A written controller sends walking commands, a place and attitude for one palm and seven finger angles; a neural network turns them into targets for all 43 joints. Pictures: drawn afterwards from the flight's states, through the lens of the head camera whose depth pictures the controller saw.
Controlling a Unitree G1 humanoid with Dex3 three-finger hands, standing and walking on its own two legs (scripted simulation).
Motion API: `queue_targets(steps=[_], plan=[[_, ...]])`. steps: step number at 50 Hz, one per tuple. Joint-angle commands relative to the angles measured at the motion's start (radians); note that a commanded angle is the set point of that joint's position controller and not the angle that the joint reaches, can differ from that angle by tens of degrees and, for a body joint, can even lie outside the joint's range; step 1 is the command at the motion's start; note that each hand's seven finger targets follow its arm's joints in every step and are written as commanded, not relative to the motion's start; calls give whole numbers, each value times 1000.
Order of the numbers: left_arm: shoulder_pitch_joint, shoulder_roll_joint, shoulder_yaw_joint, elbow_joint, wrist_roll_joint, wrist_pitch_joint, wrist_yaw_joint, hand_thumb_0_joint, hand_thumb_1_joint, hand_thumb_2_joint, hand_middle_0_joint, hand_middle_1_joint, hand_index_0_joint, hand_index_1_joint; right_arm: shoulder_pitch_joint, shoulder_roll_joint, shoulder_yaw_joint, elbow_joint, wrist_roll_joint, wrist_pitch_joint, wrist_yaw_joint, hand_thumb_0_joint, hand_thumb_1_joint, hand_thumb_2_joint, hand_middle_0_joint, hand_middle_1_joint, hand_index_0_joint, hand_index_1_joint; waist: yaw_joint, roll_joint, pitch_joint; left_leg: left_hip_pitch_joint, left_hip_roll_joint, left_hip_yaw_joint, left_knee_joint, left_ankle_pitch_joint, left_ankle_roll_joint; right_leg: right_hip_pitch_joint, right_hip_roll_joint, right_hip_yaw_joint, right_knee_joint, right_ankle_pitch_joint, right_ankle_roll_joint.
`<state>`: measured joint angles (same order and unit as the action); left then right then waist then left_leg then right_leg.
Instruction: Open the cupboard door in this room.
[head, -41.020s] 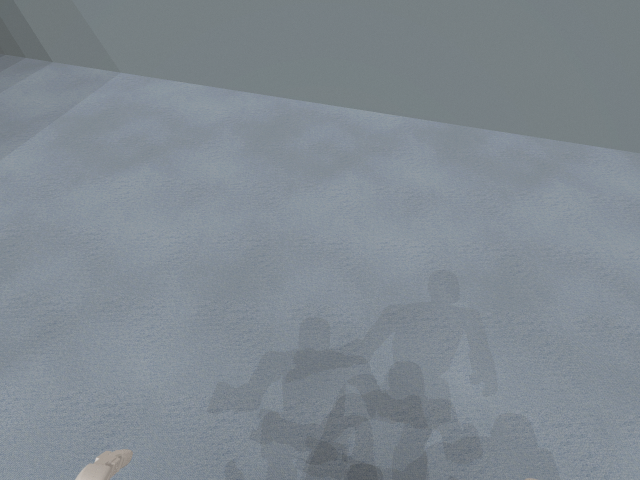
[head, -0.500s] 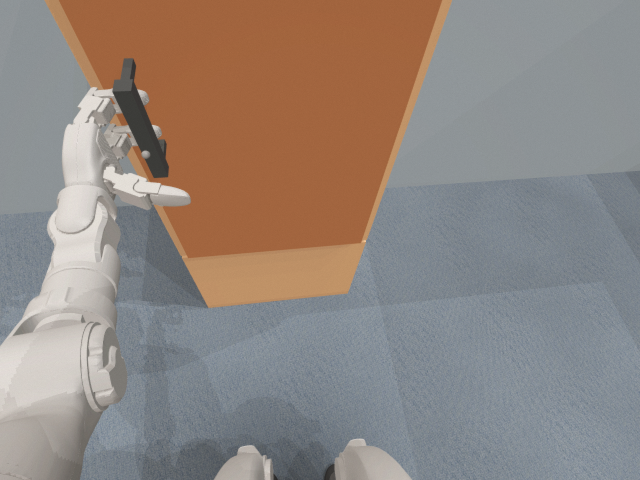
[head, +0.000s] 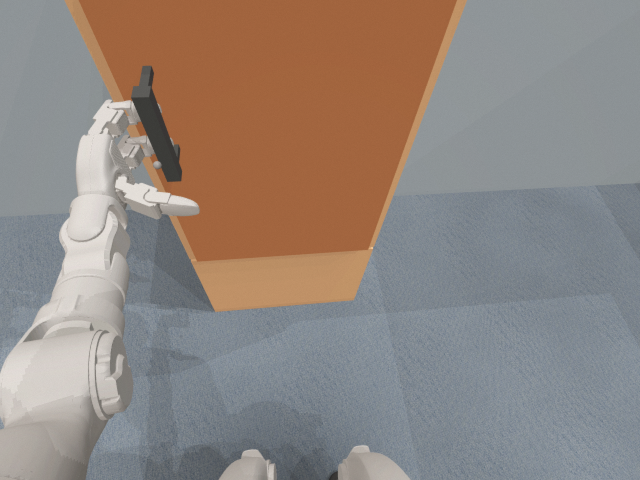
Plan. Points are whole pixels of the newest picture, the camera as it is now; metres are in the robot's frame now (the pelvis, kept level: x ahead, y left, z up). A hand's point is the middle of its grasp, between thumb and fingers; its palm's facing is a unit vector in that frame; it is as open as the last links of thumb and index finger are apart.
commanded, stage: close the thumb around the handle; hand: left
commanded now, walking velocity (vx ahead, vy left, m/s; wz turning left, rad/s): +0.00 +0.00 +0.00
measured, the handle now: (161, 128) +0.54 +0.18 +0.08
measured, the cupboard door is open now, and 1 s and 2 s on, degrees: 0 1 45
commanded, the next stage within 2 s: pull the door open along its arc in 0.72 s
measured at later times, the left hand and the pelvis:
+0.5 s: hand (163, 159) +0.49 +0.17 +0.08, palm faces +0.05 -1.00 +0.00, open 7.9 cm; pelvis +0.00 +0.01 +0.00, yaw +0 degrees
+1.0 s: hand (179, 166) +0.48 +0.15 +0.08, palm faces +0.07 -1.00 +0.00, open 5.5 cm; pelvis +0.00 +0.00 +0.00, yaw -1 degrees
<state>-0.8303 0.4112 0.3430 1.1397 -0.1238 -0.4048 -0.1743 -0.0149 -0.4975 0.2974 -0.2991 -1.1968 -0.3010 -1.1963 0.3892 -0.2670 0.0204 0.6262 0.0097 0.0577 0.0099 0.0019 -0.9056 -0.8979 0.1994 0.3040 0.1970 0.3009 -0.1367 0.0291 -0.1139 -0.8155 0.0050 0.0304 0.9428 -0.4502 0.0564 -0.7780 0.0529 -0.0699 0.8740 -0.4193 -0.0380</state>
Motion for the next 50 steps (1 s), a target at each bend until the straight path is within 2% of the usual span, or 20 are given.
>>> queue_targets(steps=[1,3,7,10,11,13,15,23,26,28,29,31,33,36,40,41,43,44,46,50], plan=[[-483,216,17,-244,-7,-97,20,0,-500,300,-300,-1200,-300,-1200,140,-163,-58,-50,-5,-19,-12,0,-900,-900,200,300,200,300,-18,96,-450,362,10,-92,-72,451,-29,122,8,59,-69,376,14],[-467,217,18,-205,-1,-92,22,0,-388,348,-308,-1212,-308,-1212,143,-166,-58,-47,-6,-20,-12,0,-900,-900,200,300,200,300,-22,64,-424,339,11,-92,-73,435,-29,121,8,56,-71,366,16],[-475,213,3,-168,11,-69,23,0,-164,444,-324,-1236,-324,-1236,145,-170,-55,-48,-5,-15,-11,0,-900,-900,200,300,200,300,-29,62,-399,319,10,-95,-78,410,-28,105,8,53,-72,344,15],[-482,238,27,-202,9,-72,28,0,4,516,-336,-1254,-336,-1254,150,-175,-57,-54,-7,-13,-12,0,-900,-900,200,300,200,300,-15,87,-443,356,14,-102,-80,444,-34,102,8,48,-64,347,12],[-481,203,5,-210,5,-75,28,0,60,540,-340,-1260,-340,-1260,148,-169,-56,-57,-8,-13,-10,0,-900,-900,200,300,200,300,-18,97,-450,377,15,-106,-79,466,-37,93,10,44,-64,349,11],[-478,208,18,-224,-3,-87,29,0,172,588,-348,-1272,-348,-1272,150,-169,-60,-54,-10,-16,-9,0,-900,-900,200,300,200,300,-15,82,-466,381,16,-102,-72,477,-37,105,13,46,-64,363,13],[-467,224,30,-204,-1,-90,33,0,284,636,-356,-1284,-356,-1284,155,-173,-58,-51,-11,-13,-9,0,-900,-900,200,300,200,300,-18,60,-451,362,18,-105,-74,478,-36,106,13,45,-61,366,14],[-477,205,11,-189,12,-76,44,0,732,828,-388,-1332,-388,-1332,157,-172,-58,-50,-10,-8,-7,0,-900,-900,200,300,200,300,-20,69,-404,346,16,-104,-85,429,-36,84,13,42,-70,323,11],[-493,179,-1,-230,9,-92,54,0,900,900,-400,-1350,-400,-1350,157,-167,-62,-49,-14,-13,-4,0,-900,-900,200,300,200,300,-19,97,-449,396,19,-110,-78,478,-42,75,14,40,-64,340,11],[-477,168,-6,-222,9,-95,56,0,900,900,-400,-1350,-400,-1350,157,-167,-62,-47,-14,-15,-2,0,-900,-900,200,300,200,300,-18,89,-452,396,19,-110,-76,477,-43,75,14,39,-65,336,11],[-479,184,7,-200,9,-94,59,0,900,900,-400,-1350,-400,-1350,166,-171,-63,-40,-16,-14,-3,0,-900,-900,200,300,200,300,-27,56,-437,380,20,-113,-74,473,-39,78,16,38,-63,340,11],[-458,222,38,-213,14,-91,64,0,900,900,-400,-1350,-400,-1350,165,-173,-64,-47,-13,-9,-3,0,-900,-900,200,300,200,300,-7,54,-454,365,16,-107,-81,473,-39,111,14,42,-60,355,13],[-465,207,30,-190,11,-81,71,0,900,900,-400,-1350,-400,-1350,152,-168,-59,-50,-12,-9,-6,0,-900,-900,200,300,200,300,-16,42,-410,328,12,-95,-85,429,-34,112,11,45,-72,343,15],[-458,271,75,-187,30,-82,90,0,900,900,-400,-1350,-400,-1350,154,-168,-55,-58,-12,-7,-9,0,-900,-900,200,300,200,300,-2,36,-407,286,5,-87,-88,407,-28,151,8,55,-69,354,15],[-462,293,79,-196,39,-89,86,0,900,900,-400,-1350,-400,-1350,147,-166,-51,-69,-12,-8,-15,0,-900,-900,200,300,200,300,-4,36,-420,258,0,-76,-85,377,-21,186,5,70,-72,362,18],[-459,272,66,-189,36,-87,80,0,900,900,-400,-1350,-400,-1350,143,-163,-52,-72,-11,-9,-15,0,-900,-900,200,300,200,300,-11,45,-417,262,0,-72,-84,371,-22,179,5,69,-74,360,19],[-476,129,-28,-217,13,-90,72,0,900,900,-400,-1350,-400,-1350,133,-150,-53,-73,-11,-18,-6,0,-900,-900,200,300,200,300,-24,61,-420,311,3,-78,-86,379,-27,142,9,57,-79,347,16],[-463,117,-30,-227,7,-98,70,0,900,900,-400,-1350,-400,-1350,134,-151,-59,-73,-11,-22,-4,0,-900,-900,200,300,200,300,-22,57,-437,330,6,-83,-79,396,-28,136,10,55,-74,349,14],[-401,155,3,-233,2,-97,76,0,900,900,-400,-1350,-400,-1350,134,-160,-61,-72,-12,-21,-2,0,-900,-900,200,300,200,300,1,62,-457,332,5,-77,-82,399,-30,152,9,58,-74,357,14],[-272,126,-19,-307,-1,-93,68,0,900,900,-400,-1350,-400,-1350,118,-156,-65,-98,-4,-17,4,0,-900,-900,200,300,200,300,31,44,-473,330,2,-67,-95,430,-27,209,9,57,-74,403,11]])
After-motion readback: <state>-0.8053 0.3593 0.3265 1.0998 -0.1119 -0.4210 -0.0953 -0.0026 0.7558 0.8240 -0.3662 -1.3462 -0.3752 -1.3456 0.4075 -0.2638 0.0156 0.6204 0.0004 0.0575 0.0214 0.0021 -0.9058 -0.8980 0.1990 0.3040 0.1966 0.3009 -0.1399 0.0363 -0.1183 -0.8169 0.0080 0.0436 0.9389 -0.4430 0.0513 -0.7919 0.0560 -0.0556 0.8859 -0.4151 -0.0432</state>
